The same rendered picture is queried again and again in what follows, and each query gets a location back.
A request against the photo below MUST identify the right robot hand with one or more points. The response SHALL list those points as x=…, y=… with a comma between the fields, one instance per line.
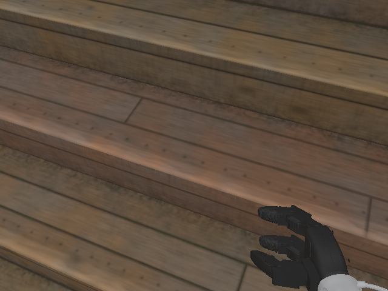
x=314, y=259

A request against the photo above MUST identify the right robot forearm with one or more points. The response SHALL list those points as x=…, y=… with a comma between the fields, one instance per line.
x=339, y=282

